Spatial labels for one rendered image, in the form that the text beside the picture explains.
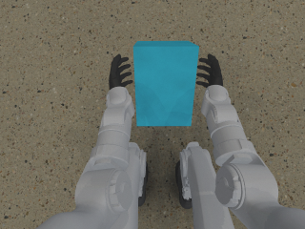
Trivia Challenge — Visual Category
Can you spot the robot right shin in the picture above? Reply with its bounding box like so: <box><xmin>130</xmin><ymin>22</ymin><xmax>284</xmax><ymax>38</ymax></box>
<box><xmin>180</xmin><ymin>141</ymin><xmax>211</xmax><ymax>199</ymax></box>

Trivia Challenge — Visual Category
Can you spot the robot right hand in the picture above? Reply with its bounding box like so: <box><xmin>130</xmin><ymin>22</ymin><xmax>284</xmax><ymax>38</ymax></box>
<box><xmin>195</xmin><ymin>53</ymin><xmax>223</xmax><ymax>88</ymax></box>

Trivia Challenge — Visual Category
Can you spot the carton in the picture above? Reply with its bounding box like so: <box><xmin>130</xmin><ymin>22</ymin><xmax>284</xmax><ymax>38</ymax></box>
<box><xmin>133</xmin><ymin>41</ymin><xmax>199</xmax><ymax>127</ymax></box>

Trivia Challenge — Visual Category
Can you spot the left robot thigh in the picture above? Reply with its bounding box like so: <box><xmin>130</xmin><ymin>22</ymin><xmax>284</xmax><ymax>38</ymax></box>
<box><xmin>110</xmin><ymin>147</ymin><xmax>147</xmax><ymax>229</ymax></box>

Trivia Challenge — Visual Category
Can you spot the robot left upper arm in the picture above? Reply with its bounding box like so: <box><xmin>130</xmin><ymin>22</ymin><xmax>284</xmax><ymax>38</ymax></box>
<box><xmin>35</xmin><ymin>168</ymin><xmax>133</xmax><ymax>229</ymax></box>

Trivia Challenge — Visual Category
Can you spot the robot left hand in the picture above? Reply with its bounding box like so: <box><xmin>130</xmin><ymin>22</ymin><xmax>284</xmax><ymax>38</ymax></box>
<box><xmin>109</xmin><ymin>54</ymin><xmax>133</xmax><ymax>89</ymax></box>

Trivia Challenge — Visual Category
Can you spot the right robot forearm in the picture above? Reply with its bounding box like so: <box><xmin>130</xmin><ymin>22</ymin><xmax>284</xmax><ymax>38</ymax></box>
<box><xmin>200</xmin><ymin>85</ymin><xmax>278</xmax><ymax>190</ymax></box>

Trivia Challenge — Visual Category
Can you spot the left robot forearm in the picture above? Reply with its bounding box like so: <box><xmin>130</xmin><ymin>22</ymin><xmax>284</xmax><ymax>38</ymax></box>
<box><xmin>74</xmin><ymin>86</ymin><xmax>135</xmax><ymax>200</ymax></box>

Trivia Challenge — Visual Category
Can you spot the robot right upper arm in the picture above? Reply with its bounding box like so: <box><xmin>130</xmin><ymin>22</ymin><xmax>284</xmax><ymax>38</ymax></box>
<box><xmin>214</xmin><ymin>163</ymin><xmax>305</xmax><ymax>229</ymax></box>

